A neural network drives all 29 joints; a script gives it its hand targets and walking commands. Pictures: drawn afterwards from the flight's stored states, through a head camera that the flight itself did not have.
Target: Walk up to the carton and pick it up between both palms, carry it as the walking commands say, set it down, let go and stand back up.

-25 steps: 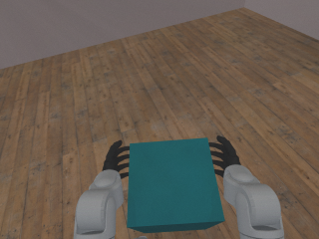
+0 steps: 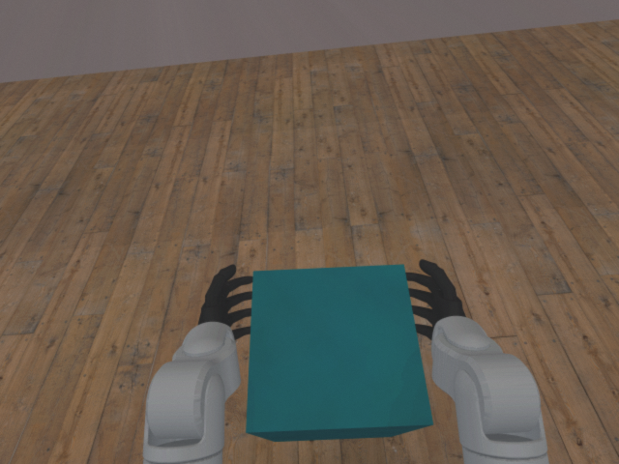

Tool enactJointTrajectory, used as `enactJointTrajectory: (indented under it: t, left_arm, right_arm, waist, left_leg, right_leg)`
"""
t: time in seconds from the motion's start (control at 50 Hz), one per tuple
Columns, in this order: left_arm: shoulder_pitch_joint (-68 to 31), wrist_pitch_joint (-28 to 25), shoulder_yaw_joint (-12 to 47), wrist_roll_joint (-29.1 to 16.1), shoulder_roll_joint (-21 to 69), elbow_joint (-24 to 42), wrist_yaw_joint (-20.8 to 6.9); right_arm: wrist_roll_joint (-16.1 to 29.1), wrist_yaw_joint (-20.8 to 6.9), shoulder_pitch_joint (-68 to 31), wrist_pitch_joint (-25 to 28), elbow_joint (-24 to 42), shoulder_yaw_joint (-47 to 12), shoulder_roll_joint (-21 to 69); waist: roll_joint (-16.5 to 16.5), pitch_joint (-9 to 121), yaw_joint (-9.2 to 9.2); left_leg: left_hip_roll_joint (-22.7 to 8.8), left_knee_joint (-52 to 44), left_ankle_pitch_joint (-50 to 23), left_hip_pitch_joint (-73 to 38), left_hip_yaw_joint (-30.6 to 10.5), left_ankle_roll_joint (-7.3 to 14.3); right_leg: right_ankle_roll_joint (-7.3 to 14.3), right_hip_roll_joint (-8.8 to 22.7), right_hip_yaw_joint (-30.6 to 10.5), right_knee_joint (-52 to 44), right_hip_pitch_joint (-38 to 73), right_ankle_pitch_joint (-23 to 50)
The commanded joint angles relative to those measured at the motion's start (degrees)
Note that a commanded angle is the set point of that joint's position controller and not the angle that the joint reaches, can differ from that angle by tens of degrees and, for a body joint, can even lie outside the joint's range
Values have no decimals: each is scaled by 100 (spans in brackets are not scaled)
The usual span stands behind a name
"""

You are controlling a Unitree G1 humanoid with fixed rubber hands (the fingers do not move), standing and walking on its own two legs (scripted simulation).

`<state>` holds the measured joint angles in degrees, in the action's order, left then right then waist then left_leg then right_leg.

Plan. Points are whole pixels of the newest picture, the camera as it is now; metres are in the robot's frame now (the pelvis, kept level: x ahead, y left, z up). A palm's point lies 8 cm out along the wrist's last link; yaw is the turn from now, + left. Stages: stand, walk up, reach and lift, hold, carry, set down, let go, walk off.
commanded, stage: carry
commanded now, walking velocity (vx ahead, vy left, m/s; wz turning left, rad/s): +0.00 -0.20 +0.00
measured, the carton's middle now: (330, 364) +0.25 +0.01 +0.00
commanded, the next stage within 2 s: none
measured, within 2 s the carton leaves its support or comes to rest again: neither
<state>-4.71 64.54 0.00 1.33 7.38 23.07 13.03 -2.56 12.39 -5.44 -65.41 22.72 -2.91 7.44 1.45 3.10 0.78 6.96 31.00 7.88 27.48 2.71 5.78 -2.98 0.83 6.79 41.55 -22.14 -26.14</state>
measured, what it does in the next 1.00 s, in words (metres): steps to the right: right foot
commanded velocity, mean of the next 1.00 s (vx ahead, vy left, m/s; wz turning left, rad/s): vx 0.00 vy -0.20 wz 0.00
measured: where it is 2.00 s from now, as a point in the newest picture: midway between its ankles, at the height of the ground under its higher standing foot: outside the picture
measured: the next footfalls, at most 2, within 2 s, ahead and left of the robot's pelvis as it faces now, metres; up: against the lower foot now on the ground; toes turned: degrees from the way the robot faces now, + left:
right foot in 0.78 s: -0.02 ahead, -0.16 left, +0.00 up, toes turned -8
left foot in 1.04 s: +0.00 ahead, +0.02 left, +0.00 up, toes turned +13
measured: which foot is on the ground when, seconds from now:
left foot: down 0.00-0.82, up 0.84-1.00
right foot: down 0.00-0.58, up 0.60-0.76, down 0.78-1.00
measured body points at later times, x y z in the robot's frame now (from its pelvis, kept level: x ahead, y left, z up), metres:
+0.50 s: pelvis -0.03 -0.01 +0.01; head -0.07 +0.01 +0.46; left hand +0.24 +0.14 +0.11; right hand +0.24 -0.13 +0.12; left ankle +0.07 +0.07 -0.71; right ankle -0.05 -0.08 -0.72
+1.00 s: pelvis -0.05 -0.10 +0.00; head -0.04 -0.10 +0.45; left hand +0.23 +0.03 +0.09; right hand +0.23 -0.23 +0.09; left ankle -0.03 +0.02 -0.70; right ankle -0.06 -0.16 -0.72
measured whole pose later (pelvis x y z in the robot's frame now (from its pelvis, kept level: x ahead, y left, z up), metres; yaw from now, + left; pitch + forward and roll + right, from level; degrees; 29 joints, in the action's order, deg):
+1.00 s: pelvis -0.05 -0.10 +0.00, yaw +3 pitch +4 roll +1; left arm -8.2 68.2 1.6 3.7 7.7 21.8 13.3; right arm -2.3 12.8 -6.7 -67.9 23.6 -0.7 7.5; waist -1.3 4.6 -1.0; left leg -4.7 46.0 22.6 27.8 7.6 -0.7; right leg 5.4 0.5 11.5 36.2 -19.6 -20.9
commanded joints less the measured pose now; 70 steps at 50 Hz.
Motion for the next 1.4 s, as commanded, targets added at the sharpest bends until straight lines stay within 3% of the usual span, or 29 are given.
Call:
enactJointTrajectory:
  t: [0.0, 0.02, 0.06, 0.12, 0.16, 0.3, 0.36, 0.42, 0.48, 0.52, 0.56, 0.58, 0.64, 0.74, 0.76, 0.8, 0.82, 0.9, 1.0, 1.02, 1.04, 1.06, 1.08, 1.12, 1.2, 1.22, 1.24, 1.28, 1.38]
  left_arm:
    - [-1725, -8, 2929, -1564, 5430, 493, -1047]
    - [-1740, -8, 2829, -1470, 5385, 392, -1047]
    - [-1940, 17, 2798, -1464, 5383, 387, -1050]
    - [-2006, 206, 2801, -1361, 5144, 382, -926]
    - [-2081, 301, 2897, -1365, 5017, 433, -854]
    - [-2243, 370, 2896, -1376, 5164, 228, -794]
    - [-2187, 385, 2779, -1320, 5074, 183, -781]
    - [-2265, 414, 2690, -1301, 5169, 180, -814]
    - [-2346, 535, 2656, -1236, 5070, -35, -805]
    - [-2634, 508, 2714, -1211, 5095, 80, -790]
    - [-2756, 472, 2834, -1237, 5280, 226, -769]
    - [-2791, 422, 2932, -1288, 5371, 274, -767]
    - [-2811, 218, 3066, -1512, 5811, 385, -850]
    - [-2304, 70, 2939, -1485, 5705, 528, -870]
    - [-2210, 110, 2872, -1478, 5592, 474, -875]
    - [-2230, 161, 2764, -1404, 5374, 349, -904]
    - [-2133, 180, 2827, -1413, 5440, 405, -917]
    - [-2015, 241, 2757, -1236, 5325, 464, -896]
    - [-1997, 182, 2778, -1286, 5357, 586, -847]
    - [-2008, 183, 2826, -1330, 5350, 623, -838]
    - [-2034, 208, 2855, -1340, 5295, 668, -836]
    - [-2158, 235, 3009, -1381, 5351, 731, -856]
    - [-2220, 204, 3070, -1435, 5453, 761, -880]
    - [-2381, 118, 3177, -1647, 5696, 839, -970]
    - [-2269, 64, 3058, -1676, 5731, 732, -1004]
    - [-2218, 100, 3017, -1653, 5626, 681, -1002]
    - [-2188, 121, 2966, -1630, 5466, 611, -999]
    - [-2077, 142, 2894, -1533, 5538, 576, -1013]
    - [-2137, 41, 2800, -1391, 5705, 705, -972]
  right_arm:
    - [1419, -730, -2005, 147, 745, -2766, 5511]
    - [1427, -748, -2145, 110, 842, -2822, 5497]
    - [1456, -773, -2232, 57, 876, -2811, 5504]
    - [1390, -760, -2063, -93, 625, -2529, 5176]
    - [1323, -751, -1903, -187, 450, -2383, 5068]
    - [1287, -775, -2117, -234, 315, -2228, 5258]
    - [1272, -752, -2170, -258, 393, -2235, 5203]
    - [1330, -750, -2144, -253, 433, -2292, 5226]
    - [1214, -731, -2094, -304, 110, -2109, 5037]
    - [1305, -784, -2356, -259, 69, -2111, 5123]
    - [1340, -817, -2326, -209, 92, -2057, 5206]
    - [1355, -832, -2312, -164, 144, -2075, 5282]
    - [1523, -885, -2643, -23, 476, -2322, 5773]
    - [1496, -836, -2226, 81, 796, -2483, 5687]
    - [1423, -802, -2080, 51, 703, -2461, 5586]
    - [1373, -796, -2017, 5, 718, -2475, 5375]
    - [1435, -806, -2078, -11, 813, -2532, 5403]
    - [1541, -843, -2063, -85, 637, -2657, 5414]
    - [1620, -879, -2126, -67, 690, -2665, 5507]
    - [1590, -875, -2012, -65, 668, -2597, 5486]
    - [1523, -862, -1911, -56, 578, -2461, 5362]
    - [1462, -858, -1864, -8, 443, -2332, 5364]
    - [1513, -877, -1909, 6, 546, -2375, 5478]
    - [1528, -873, -2236, 71, 724, -2520, 5753]
    - [1478, -803, -2104, 114, 885, -2514, 5647]
    - [1427, -779, -1886, 88, 796, -2482, 5563]
    - [1385, -769, -1791, 44, 875, -2480, 5452]
    - [1550, -819, -2184, 11, 883, -2695, 5608]
    - [1766, -899, -2321, 59, 813, -2762, 5808]
  waist:
    - [92, 2065, -57]
    - [-718, 1883, -65]
    - [-1292, 1408, -135]
    - [128, 1344, -142]
    - [736, 1499, -87]
    - [705, 1532, -37]
    - [180, 1454, -22]
    - [-933, 1057, -103]
    - [-409, 679, -136]
    - [219, 465, -174]
    - [1814, 690, -159]
    - [1845, 1254, -78]
    - [721, 1641, -30]
    - [683, 2087, -54]
    - [381, 1986, -53]
    - [-1292, 1468, -75]
    - [-1309, 1262, -68]
    - [-709, 1214, -76]
    - [-869, 1656, -94]
    - [-554, 1946, -151]
    - [605, 2239, -150]
    - [2177, 2117, -133]
    - [1733, 2067, -103]
    - [879, 1821, -48]
    - [583, 1776, -44]
    - [-228, 1707, -97]
    - [-1855, 1754, -117]
    - [-1415, 1695, -17]
    - [-946, 1792, -27]
  left_leg:
    - [-1853, -1312, -775, -1207, -1988, -159]
    - [-1397, -1229, -293, -766, -1432, -597]
    - [-929, -590, 348, -631, -860, -615]
    - [-1603, -1374, 898, -1089, -1592, -376]
    - [-2168, -2455, 1535, -997, -2407, -578]
    - [-1667, -2584, 1370, -1370, -1239, -1436]
    - [-1284, -1997, 939, -1278, -530, -1688]
    - [-1108, 480, 899, -1216, -35, -973]
    - [-1216, 954, 1027, -1089, 60, -724]
    - [-1532, 413, 1009, -1119, -306, -649]
    - [-2743, -1877, 1826, -597, -2301, -468]
    - [-3209, -2339, 1862, -726, -3132, -222]
    - [-2907, -2107, 1897, -910, -2102, -422]
    - [-2218, -1506, 612, -1413, -744, -1002]
    - [-2005, -1152, 631, -1307, -478, -1046]
    - [-1349, 382, 1131, -271, 456, -1024]
    - [-1321, 1138, 1547, 78, 566, -967]
    - [-1195, 2315, 1907, 738, 426, -693]
    - [-1329, 225, 373, -586, 475, -512]
    - [-1850, -146, -949, -1563, 23, -391]
    - [-3046, 24, -3276, -2648, -1239, 20]
    - [-3907, -270, -4261, -2797, -2608, 623]
    - [-3867, -462, -3973, -2594, -2516, 712]
    - [-3413, -482, -2451, -1877, -1483, 186]
    - [-2326, 178, -984, -957, -58, -634]
    - [-1949, 786, -174, -537, 331, -786]
    - [-1325, 1617, 1770, 472, 676, -943]
    - [-1091, 3365, 3119, 686, 280, -841]
    - [-1100, 2406, 2192, 252, 371, -733]
  right_leg:
    - [183, 158, -215, -1690, 1525, 495]
    - [365, 506, -699, -1898, 1749, 245]
    - [707, 955, -1153, -2345, 1300, 104]
    - [513, 253, -283, -1459, 564, -2]
    - [416, -230, 58, -1059, 826, -128]
    - [442, -329, 400, -2042, 1617, 127]
    - [536, -56, 410, -2661, 1884, -210]
    - [761, 871, -329, -2619, 560, -363]
    - [980, 1136, -295, -2272, -421, -781]
    - [810, 836, -144, -1617, -826, -691]
    - [374, -144, 304, 171, -492, -828]
    - [279, -159, -114, 1010, -174, -573]
    - [338, 168, -464, 796, 5, -77]
    - [502, -107, 143, -1581, 1143, 385]
    - [544, 62, 100, -2104, 1279, 459]
    - [837, 1186, -1155, -2521, 945, 204]
    - [1024, 1510, -1192, -2427, 780, 1216]
    - [1148, 1403, -625, -1257, 1494, 4962]
    - [833, 1061, -292, -433, 1332, 5061]
    - [614, 927, -204, 41, 700, 4485]
    - [249, 627, -69, 822, -446, 2592]
    - [45, 119, -324, 1673, -1388, -888]
    - [139, 349, -818, 2222, -1479, -962]
    - [212, 617, -930, 1366, -1002, -439]
    - [311, 42, 48, -1252, 712, 1099]
    - [412, 520, -468, -1956, 1020, 1421]
    - [948, 1710, -1922, -2019, 1270, 2848]
    - [1614, 1819, -1770, -1723, 1056, 4274]
    - [1390, 1244, -846, -1408, 1270, 3754]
